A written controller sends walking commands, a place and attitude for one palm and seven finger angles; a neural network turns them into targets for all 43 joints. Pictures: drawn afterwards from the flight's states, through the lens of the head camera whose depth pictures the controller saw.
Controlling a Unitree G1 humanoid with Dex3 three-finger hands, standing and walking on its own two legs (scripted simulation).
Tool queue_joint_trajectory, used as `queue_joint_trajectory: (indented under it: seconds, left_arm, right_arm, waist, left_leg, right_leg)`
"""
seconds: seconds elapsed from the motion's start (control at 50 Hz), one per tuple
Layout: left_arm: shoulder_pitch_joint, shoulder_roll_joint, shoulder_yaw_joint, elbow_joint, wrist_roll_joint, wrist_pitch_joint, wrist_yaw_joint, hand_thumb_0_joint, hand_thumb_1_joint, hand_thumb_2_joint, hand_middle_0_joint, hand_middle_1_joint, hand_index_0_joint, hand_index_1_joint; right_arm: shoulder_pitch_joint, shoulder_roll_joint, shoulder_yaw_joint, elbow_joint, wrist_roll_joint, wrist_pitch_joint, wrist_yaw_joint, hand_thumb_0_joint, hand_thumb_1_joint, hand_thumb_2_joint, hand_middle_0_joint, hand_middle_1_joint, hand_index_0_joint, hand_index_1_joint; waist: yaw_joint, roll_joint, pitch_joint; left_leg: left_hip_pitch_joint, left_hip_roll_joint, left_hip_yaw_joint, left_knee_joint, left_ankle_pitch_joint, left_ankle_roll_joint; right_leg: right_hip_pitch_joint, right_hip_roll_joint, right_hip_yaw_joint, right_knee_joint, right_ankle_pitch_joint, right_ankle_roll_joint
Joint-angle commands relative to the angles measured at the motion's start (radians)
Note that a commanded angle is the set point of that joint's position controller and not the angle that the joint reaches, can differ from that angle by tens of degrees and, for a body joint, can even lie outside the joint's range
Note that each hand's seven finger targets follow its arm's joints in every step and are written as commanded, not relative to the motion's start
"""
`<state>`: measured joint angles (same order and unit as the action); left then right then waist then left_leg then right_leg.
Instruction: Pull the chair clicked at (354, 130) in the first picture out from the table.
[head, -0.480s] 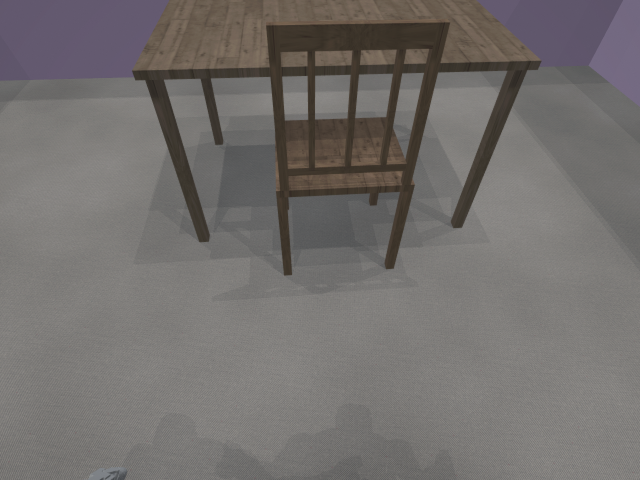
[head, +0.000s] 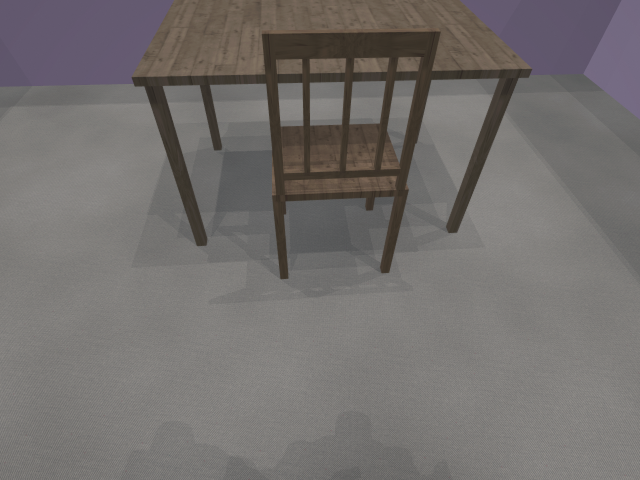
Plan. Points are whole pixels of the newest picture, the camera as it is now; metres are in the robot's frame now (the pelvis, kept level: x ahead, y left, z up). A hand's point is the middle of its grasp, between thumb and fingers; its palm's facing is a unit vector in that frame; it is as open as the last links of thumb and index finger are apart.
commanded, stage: stand and wait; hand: left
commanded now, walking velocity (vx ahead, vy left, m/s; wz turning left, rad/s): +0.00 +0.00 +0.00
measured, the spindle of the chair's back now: (345, 119) +1.02 -0.01 -0.08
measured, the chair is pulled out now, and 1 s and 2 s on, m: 0.00 0.00 0.00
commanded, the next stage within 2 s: look at it before walking up in 0.34 s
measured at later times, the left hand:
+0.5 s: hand out of the picture +0.07 +0.24 -0.15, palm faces -0.03 -0.94 -0.33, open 7.4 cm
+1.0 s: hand out of the picture +0.06 +0.24 -0.15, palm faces -0.03 -0.94 -0.33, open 7.4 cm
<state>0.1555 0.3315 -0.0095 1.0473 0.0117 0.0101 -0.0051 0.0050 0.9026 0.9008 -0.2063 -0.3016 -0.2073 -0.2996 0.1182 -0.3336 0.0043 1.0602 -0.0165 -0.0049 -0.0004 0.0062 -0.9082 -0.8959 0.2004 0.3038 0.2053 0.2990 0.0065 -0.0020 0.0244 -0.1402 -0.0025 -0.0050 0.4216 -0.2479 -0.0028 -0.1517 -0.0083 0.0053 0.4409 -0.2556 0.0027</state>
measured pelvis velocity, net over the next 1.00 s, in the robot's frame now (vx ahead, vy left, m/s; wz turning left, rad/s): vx -0.01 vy -0.01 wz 0.00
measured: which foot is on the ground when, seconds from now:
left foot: down 0.00-1.00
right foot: down 0.00-1.00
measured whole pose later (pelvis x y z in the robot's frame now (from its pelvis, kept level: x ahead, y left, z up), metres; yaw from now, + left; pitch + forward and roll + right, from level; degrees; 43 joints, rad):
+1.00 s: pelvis -0.01 -0.01 +0.00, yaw +0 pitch -2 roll +0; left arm 0.15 0.34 -0.01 1.09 0.01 0.00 -0.01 0.00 0.90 0.90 -0.21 -0.30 -0.21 -0.30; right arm 0.12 -0.33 0.01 1.11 -0.01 -0.01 0.00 0.01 -0.91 -0.90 0.20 0.30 0.20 0.30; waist 0.00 0.00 0.03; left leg -0.12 0.01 -0.01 0.36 -0.21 -0.02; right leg -0.13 0.01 0.00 0.38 -0.21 -0.01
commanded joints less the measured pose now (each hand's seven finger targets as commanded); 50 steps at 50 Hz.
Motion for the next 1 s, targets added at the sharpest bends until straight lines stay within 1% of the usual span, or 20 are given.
queue_joint_trajectory:
  seconds: [0.0,0.04,0.08,0.12,0.14,0.16,0.24,0.26,0.32,0.34,0.38,0.48,0.58,0.62,0.64,0.78,0.82,0.86,0.94,0.98]
  left_arm:
    - [-0.057,0.211,0.048,-0.067,-0.001,-0.032,0.017,0.0,0.9,0.9,-0.2,-0.3,-0.2,-0.3]
    - [-0.058,0.212,0.047,-0.062,-0.003,-0.033,0.017,0.0,0.9,0.9,-0.2,-0.3,-0.2,-0.3]
    - [-0.055,0.211,0.045,-0.053,-0.004,-0.033,0.017,0.0,0.9,0.9,-0.2,-0.3,-0.2,-0.3]
    - [-0.058,0.213,0.045,-0.048,-0.003,-0.033,0.017,0.0,0.9,0.9,-0.2,-0.3,-0.2,-0.3]
    - [-0.056,0.212,0.044,-0.045,-0.004,-0.033,0.017,0.0,0.9,0.9,-0.2,-0.3,-0.2,-0.3]
    - [-0.057,0.21,0.044,-0.041,-0.004,-0.033,0.017,0.0,0.9,0.9,-0.2,-0.3,-0.2,-0.3]
    - [-0.057,0.212,0.043,-0.036,-0.003,-0.034,0.017,0.0,0.9,0.9,-0.2,-0.3,-0.2,-0.3]
    - [-0.057,0.211,0.043,-0.035,-0.003,-0.034,0.017,0.0,0.9,0.9,-0.2,-0.3,-0.2,-0.3]
    - [-0.06,0.213,0.044,-0.036,-0.002,-0.033,0.016,0.0,0.9,0.9,-0.2,-0.3,-0.2,-0.3]
    - [-0.06,0.211,0.044,-0.035,-0.001,-0.033,0.016,0.0,0.9,0.9,-0.2,-0.3,-0.2,-0.3]
    - [-0.059,0.211,0.044,-0.035,-0.001,-0.034,0.017,0.0,0.9,0.9,-0.2,-0.3,-0.2,-0.3]
    - [-0.06,0.209,0.045,-0.035,-0.001,-0.037,0.017,0.0,0.9,0.9,-0.2,-0.3,-0.2,-0.3]
    - [-0.058,0.208,0.044,-0.035,-0.001,-0.036,0.017,0.0,0.9,0.9,-0.2,-0.3,-0.2,-0.3]
    - [-0.058,0.207,0.046,-0.036,0.0,-0.037,0.017,0.0,0.9,0.9,-0.2,-0.3,-0.2,-0.3]
    - [-0.057,0.208,0.045,-0.035,-0.001,-0.037,0.017,0.0,0.9,0.9,-0.2,-0.3,-0.2,-0.3]
    - [-0.053,0.209,0.045,-0.033,-0.002,-0.039,0.017,0.0,0.9,0.9,-0.2,-0.3,-0.2,-0.3]
    - [-0.051,0.209,0.045,-0.031,-0.001,-0.039,0.017,0.0,0.9,0.9,-0.2,-0.3,-0.2,-0.3]
    - [-0.049,0.208,0.045,-0.03,-0.002,-0.039,0.017,0.0,0.9,0.9,-0.2,-0.3,-0.2,-0.3]
    - [-0.047,0.207,0.044,-0.028,-0.002,-0.038,0.017,0.0,0.9,0.9,-0.2,-0.3,-0.2,-0.3]
    - [-0.045,0.208,0.044,-0.027,-0.002,-0.038,0.016,0.0,0.9,0.9,-0.2,-0.3,-0.2,-0.3]
  right_arm:
    - [-0.058,-0.197,-0.038,-0.061,0.006,-0.028,-0.016,0.0,-0.9,-0.9,0.2,0.3,0.2,0.3]
    - [-0.05,-0.198,-0.037,-0.052,0.006,-0.028,-0.016,0.0,-0.9,-0.9,0.2,0.3,0.2,0.3]
    - [-0.05,-0.201,-0.036,-0.042,0.006,-0.028,-0.016,0.0,-0.9,-0.9,0.2,0.3,0.2,0.3]
    - [-0.045,-0.201,-0.036,-0.036,0.007,-0.027,-0.015,0.0,-0.9,-0.9,0.2,0.3,0.2,0.3]
    - [-0.043,-0.203,-0.034,-0.032,0.007,-0.027,-0.015,0.0,-0.9,-0.9,0.2,0.3,0.2,0.3]
    - [-0.047,-0.202,-0.035,-0.029,0.006,-0.027,-0.015,0.0,-0.9,-0.9,0.2,0.3,0.2,0.3]
    - [-0.04,-0.203,-0.034,-0.02,0.007,-0.026,-0.014,0.0,-0.9,-0.9,0.2,0.3,0.2,0.3]
    - [-0.041,-0.203,-0.035,-0.018,0.006,-0.026,-0.014,0.0,-0.9,-0.9,0.2,0.3,0.2,0.3]
    - [-0.037,-0.202,-0.034,-0.016,0.007,-0.026,-0.013,0.0,-0.9,-0.9,0.2,0.3,0.2,0.3]
    - [-0.035,-0.201,-0.034,-0.014,0.007,-0.027,-0.013,0.0,-0.9,-0.9,0.2,0.3,0.2,0.3]
    - [-0.035,-0.2,-0.034,-0.013,0.007,-0.028,-0.013,0.0,-0.9,-0.9,0.2,0.3,0.2,0.3]
    - [-0.037,-0.2,-0.034,-0.012,0.007,-0.03,-0.013,0.0,-0.9,-0.9,0.2,0.3,0.2,0.3]
    - [-0.037,-0.198,-0.033,-0.011,0.007,-0.029,-0.013,0.0,-0.9,-0.9,0.2,0.3,0.2,0.3]
    - [-0.037,-0.194,-0.034,-0.012,0.008,-0.028,-0.013,0.0,-0.9,-0.9,0.2,0.3,0.2,0.3]
    - [-0.04,-0.196,-0.034,-0.012,0.007,-0.028,-0.013,0.0,-0.9,-0.9,0.2,0.3,0.2,0.3]
    - [-0.039,-0.197,-0.032,-0.011,0.008,-0.029,-0.014,0.0,-0.9,-0.9,0.2,0.3,0.2,0.3]
    - [-0.04,-0.196,-0.032,-0.01,0.009,-0.029,-0.015,0.0,-0.9,-0.9,0.2,0.3,0.2,0.3]
    - [-0.041,-0.2,-0.033,-0.01,0.008,-0.029,-0.015,0.0,-0.9,-0.9,0.2,0.3,0.2,0.3]
    - [-0.045,-0.198,-0.032,-0.009,0.009,-0.029,-0.015,0.0,-0.9,-0.9,0.2,0.3,0.2,0.3]
    - [-0.044,-0.2,-0.032,-0.01,0.009,-0.029,-0.015,0.0,-0.9,-0.9,0.2,0.3,0.2,0.3]
  waist:
    - [-0.003,-0.002,-0.057]
    - [-0.005,-0.011,-0.064]
    - [-0.003,0.001,-0.064]
    - [-0.004,-0.011,-0.053]
    - [-0.004,-0.009,-0.058]
    - [-0.003,0.001,-0.044]
    - [-0.006,-0.015,-0.045]
    - [-0.005,-0.003,-0.042]
    - [-0.005,-0.011,-0.035]
    - [-0.005,-0.005,-0.034]
    - [-0.005,-0.014,-0.042]
    - [-0.005,-0.006,-0.055]
    - [-0.004,-0.006,-0.042]
    - [-0.005,-0.016,-0.042]
    - [-0.005,-0.003,-0.039]
    - [-0.005,-0.003,-0.062]
    - [-0.005,-0.009,-0.053]
    - [-0.005,0.001,-0.062]
    - [-0.003,0.001,-0.046]
    - [-0.004,0.003,-0.055]
  left_leg:
    - [-0.007,0.107,-0.084,-0.071,0.17,0.039]
    - [-0.006,0.108,-0.084,-0.074,0.17,0.036]
    - [0.0,0.109,-0.085,-0.078,0.169,0.035]
    - [-0.005,0.11,-0.087,-0.084,0.158,0.035]
    - [-0.002,0.11,-0.086,-0.086,0.156,0.034]
    - [-0.004,0.11,-0.085,-0.089,0.149,0.033]
    - [-0.001,0.112,-0.085,-0.094,0.136,0.032]
    - [-0.001,0.112,-0.083,-0.096,0.133,0.031]
    - [-0.009,0.112,-0.086,-0.101,0.115,0.031]
    - [-0.012,0.113,-0.086,-0.104,0.112,0.031]
    - [-0.007,0.113,-0.087,-0.103,0.128,0.031]
    - [0.003,0.115,-0.085,-0.1,0.157,0.029]
    - [0.002,0.117,-0.084,-0.105,0.152,0.029]
    - [0.002,0.115,-0.084,-0.102,0.152,0.028]
    - [0.005,0.114,-0.083,-0.103,0.151,0.027]
    - [0.019,0.118,-0.086,-0.102,0.182,0.027]
    - [0.018,0.119,-0.083,-0.102,0.185,0.026]
    - [0.027,0.119,-0.084,-0.104,0.191,0.026]
    - [0.023,0.119,-0.087,-0.11,0.184,0.027]
    - [0.03,0.12,-0.086,-0.108,0.191,0.026]
  right_leg:
    - [0.005,-0.109,0.102,-0.082,0.178,-0.039]
    - [0.013,-0.111,0.103,-0.085,0.179,-0.038]
    - [0.013,-0.111,0.106,-0.09,0.176,-0.038]
    - [0.006,-0.11,0.106,-0.094,0.162,-0.038]
    - [0.008,-0.11,0.108,-0.096,0.16,-0.038]
    - [-0.002,-0.109,0.111,-0.101,0.152,-0.038]
    - [-0.008,-0.109,0.117,-0.11,0.131,-0.038]
    - [-0.012,-0.109,0.115,-0.112,0.127,-0.038]
    - [-0.018,-0.106,0.12,-0.116,0.1,-0.038]
    - [-0.017,-0.106,0.12,-0.117,0.095,-0.037]
    - [-0.012,-0.106,0.121,-0.117,0.111,-0.038]
    - [-0.002,-0.107,0.118,-0.112,0.152,-0.038]
    - [-0.008,-0.108,0.118,-0.118,0.146,-0.037]
    - [-0.007,-0.109,0.119,-0.122,0.146,-0.037]
    - [-0.013,-0.109,0.12,-0.124,0.143,-0.037]
    - [0.011,-0.11,0.116,-0.121,0.187,-0.037]
    - [0.007,-0.111,0.115,-0.122,0.196,-0.037]
    - [0.011,-0.109,0.113,-0.121,0.198,-0.036]
    - [0.006,-0.11,0.111,-0.126,0.188,-0.034]
    - [0.011,-0.11,0.113,-0.127,0.198,-0.035]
